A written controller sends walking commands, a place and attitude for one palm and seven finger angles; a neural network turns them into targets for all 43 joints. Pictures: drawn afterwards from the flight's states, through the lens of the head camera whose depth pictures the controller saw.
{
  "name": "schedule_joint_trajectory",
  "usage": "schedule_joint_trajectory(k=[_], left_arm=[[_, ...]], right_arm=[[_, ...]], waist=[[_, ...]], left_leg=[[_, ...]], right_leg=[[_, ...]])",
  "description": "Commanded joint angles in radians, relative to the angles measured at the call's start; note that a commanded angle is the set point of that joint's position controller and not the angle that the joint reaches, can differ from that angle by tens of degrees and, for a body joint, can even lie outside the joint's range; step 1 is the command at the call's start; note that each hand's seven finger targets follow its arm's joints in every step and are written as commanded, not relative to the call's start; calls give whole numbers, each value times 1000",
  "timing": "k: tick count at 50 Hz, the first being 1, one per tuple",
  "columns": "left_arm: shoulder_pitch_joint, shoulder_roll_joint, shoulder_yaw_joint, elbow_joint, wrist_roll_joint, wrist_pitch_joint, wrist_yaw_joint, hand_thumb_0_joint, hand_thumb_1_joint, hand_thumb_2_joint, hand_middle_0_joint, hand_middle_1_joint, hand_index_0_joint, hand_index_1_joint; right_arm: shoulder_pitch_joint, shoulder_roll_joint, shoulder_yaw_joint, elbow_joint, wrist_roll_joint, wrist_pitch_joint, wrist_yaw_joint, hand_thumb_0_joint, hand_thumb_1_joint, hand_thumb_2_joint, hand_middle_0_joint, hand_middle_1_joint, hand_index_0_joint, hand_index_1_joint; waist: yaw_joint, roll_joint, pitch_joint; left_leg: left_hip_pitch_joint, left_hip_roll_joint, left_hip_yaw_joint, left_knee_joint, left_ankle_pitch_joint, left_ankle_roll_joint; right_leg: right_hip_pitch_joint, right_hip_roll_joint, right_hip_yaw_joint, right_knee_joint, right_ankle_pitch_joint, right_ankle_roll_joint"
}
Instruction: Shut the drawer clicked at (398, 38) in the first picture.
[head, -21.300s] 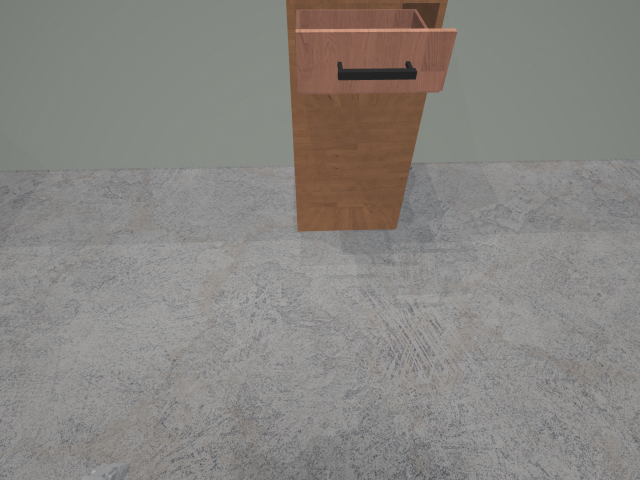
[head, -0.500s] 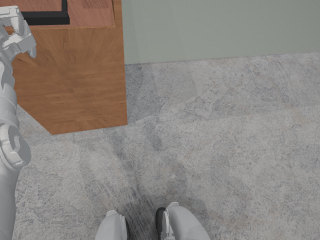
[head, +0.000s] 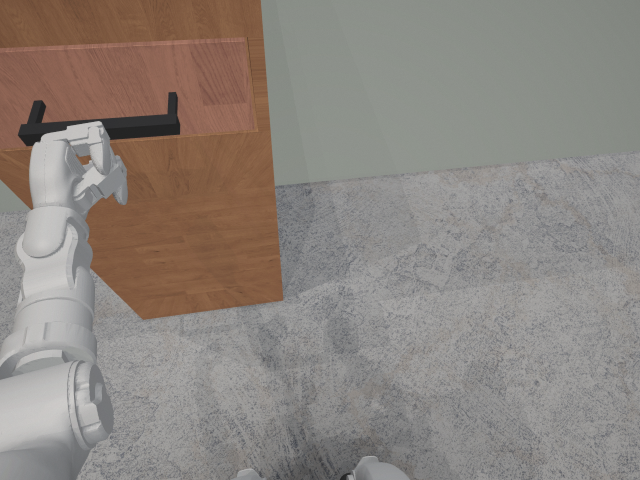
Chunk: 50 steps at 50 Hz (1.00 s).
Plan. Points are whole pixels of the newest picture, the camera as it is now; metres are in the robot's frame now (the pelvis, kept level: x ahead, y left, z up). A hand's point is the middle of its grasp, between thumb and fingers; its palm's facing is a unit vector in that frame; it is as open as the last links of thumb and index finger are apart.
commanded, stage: draw the hand back to the body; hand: left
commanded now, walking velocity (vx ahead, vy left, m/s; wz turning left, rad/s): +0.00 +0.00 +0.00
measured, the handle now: (105, 117) +0.58 +0.26 +0.08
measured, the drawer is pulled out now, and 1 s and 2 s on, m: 0.00 0.00 0.00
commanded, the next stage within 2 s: step back with the hand held close in 1.24 s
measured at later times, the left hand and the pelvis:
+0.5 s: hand (49, 285) +0.30 +0.22 +0.15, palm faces +0.25 -0.95 -0.21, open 3.3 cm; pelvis -0.01 -0.02 +0.03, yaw +3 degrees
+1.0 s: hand out of the picture +0.17 +0.22 +0.19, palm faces +0.42 -0.83 -0.37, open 3.3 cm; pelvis -0.02 -0.03 +0.04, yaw +3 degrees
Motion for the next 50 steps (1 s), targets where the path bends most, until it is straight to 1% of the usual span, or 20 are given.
schedule_joint_trajectory(k=[1,3,6,7,10,13,17,18,19,20,21,22,24,29,30,33,36,38,41,50], left_arm=[[-128,193,3,-384,-75,8,-15,0,900,900,-1400,-1600,-1400,-1600],[-90,196,17,-493,-93,31,-2,0,900,900,-1400,-1600,-1400,-1600],[-35,135,-32,-594,-97,48,16,0,900,900,-1400,-1600,-1400,-1600],[-34,133,-36,-606,-99,53,18,0,900,900,-1400,-1600,-1400,-1600],[-32,90,-88,-685,-102,65,10,0,900,900,-1400,-1600,-1400,-1600],[48,77,-87,-684,-119,97,-5,0,900,900,-1400,-1600,-1400,-1600],[116,87,-73,-741,-134,135,-24,0,900,900,-1400,-1600,-1400,-1600],[148,64,-90,-759,-137,146,-29,0,900,900,-1400,-1600,-1400,-1600],[172,144,-128,-868,-17,143,92,0,900,900,-1400,-1600,-1400,-1600],[223,87,-147,-899,-9,155,153,0,900,900,-1400,-1600,-1400,-1600],[294,58,-166,-900,6,172,194,0,900,900,-1400,-1600,-1400,-1600],[325,53,-163,-910,15,183,226,0,900,900,-1400,-1600,-1400,-1600],[366,48,-163,-970,33,193,264,0,900,900,-1400,-1600,-1400,-1600],[422,44,-161,-1091,55,195,308,0,900,900,-1400,-1600,-1400,-1600],[439,53,-155,-1107,58,195,312,0,900,900,-1400,-1600,-1400,-1600],[536,48,-137,-1180,61,188,322,0,900,900,-1400,-1600,-1400,-1600],[657,39,-128,-1236,60,185,322,0,900,900,-1400,-1600,-1400,-1600],[717,34,-121,-1296,61,181,322,0,900,900,-1400,-1600,-1400,-1600],[836,36,-98,-1333,60,178,321,0,900,900,-1400,-1600,-1400,-1600],[1101,52,-35,-1537,62,156,329,0,900,900,-1400,-1600,-1400,-1600]], right_arm=[[69,-161,-67,-112,25,-32,-13,0,-900,-900,200,300,200,300],[36,-157,-69,-121,31,-44,-22,0,-900,-900,200,300,200,300],[-7,-145,-61,-122,35,-68,-32,0,-900,-900,200,300,200,300],[-16,-146,-59,-116,35,-75,-36,0,-900,-900,200,300,200,300],[-64,-142,-53,-118,40,-99,-48,0,-900,-900,200,300,200,300],[-113,-143,-45,-123,44,-118,-60,0,-900,-900,200,300,200,300],[-186,-137,-27,-153,52,-143,-73,0,-900,-900,200,300,200,300],[-204,-131,-22,-163,54,-151,-75,0,-900,-900,200,300,200,300],[-256,-124,-26,-164,46,-151,-76,0,-900,-900,200,300,200,300],[-265,-117,-23,-162,42,-156,-80,0,-900,-900,200,300,200,300],[-279,-117,-20,-157,41,-153,-82,0,-900,-900,200,300,200,300],[-283,-113,-16,-150,41,-151,-83,0,-900,-900,200,300,200,300],[-297,-110,-13,-146,37,-149,-88,0,-900,-900,200,300,200,300],[-338,-97,-4,-134,25,-156,-97,0,-900,-900,200,300,200,300],[-342,-101,-4,-130,20,-158,-98,0,-900,-900,200,300,200,300],[-355,-89,-5,-131,14,-167,-97,0,-900,-900,200,300,200,300],[-363,-84,-8,-129,7,-173,-94,0,-900,-900,200,300,200,300],[-365,-82,-11,-131,4,-178,-91,0,-900,-900,200,300,200,300],[-370,-78,-17,-135,-1,-183,-89,0,-900,-900,200,300,200,300],[-362,-71,-33,-153,-9,-214,-90,0,-900,-900,200,300,200,300]], waist=[[73,45,-441],[82,50,-419],[74,89,-352],[68,48,-332],[65,82,-308],[80,19,-262],[114,27,-225],[122,30,-206],[156,40,-157],[144,3,-128],[150,9,-103],[147,-20,-78],[149,-16,-83],[157,16,-32],[161,-8,-24],[172,28,-37],[178,8,4],[183,30,-2],[189,-20,33],[203,3,61]], left_leg=[[360,-8,-91,-106,739,-5],[371,-14,-81,-132,696,-4],[415,-17,-82,-157,678,-6],[418,-16,-90,-166,662,-8],[460,-23,-93,-183,610,-10],[444,-33,-94,-215,510,-10],[442,-46,-96,-259,413,-10],[443,-47,-97,-269,407,-11],[476,-52,-90,-309,395,-8],[484,-46,-92,-334,369,-9],[492,-42,-90,-358,349,-11],[494,-40,-92,-381,337,-11],[533,-40,-85,-408,349,-10],[596,-45,-80,-474,332,-8],[598,-47,-83,-485,323,-7],[634,-51,-80,-501,345,-6],[637,-50,-80,-509,367,-6],[647,-53,-79,-509,386,-8],[642,-52,-75,-510,379,-4],[649,-53,-66,-487,381,-6]], right_leg=[[354,13,24,-67,587,-2],[394,9,25,-87,586,-2],[382,6,23,-112,553,-2],[383,7,16,-117,539,-3],[382,3,18,-134,493,-8],[413,-3,12,-159,460,-9],[459,-12,13,-181,405,-18],[463,-13,10,-186,396,-20],[476,-40,39,-246,338,-26],[473,-37,34,-271,310,-23],[493,-37,36,-286,293,-20],[514,-37,32,-302,285,-20],[556,-39,36,-327,299,-17],[602,-38,41,-398,266,-15],[610,-35,43,-414,249,-13],[647,-37,44,-428,267,-13],[655,-34,44,-446,284,-11],[670,-34,43,-446,302,-12],[659,-32,45,-466,285,-6],[638,-33,54,-498,272,-2]])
